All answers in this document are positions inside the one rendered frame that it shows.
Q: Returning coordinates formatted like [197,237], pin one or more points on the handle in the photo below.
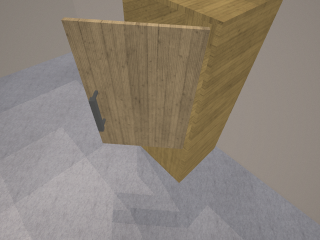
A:
[96,112]

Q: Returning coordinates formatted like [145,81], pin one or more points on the cupboard door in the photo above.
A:
[146,75]

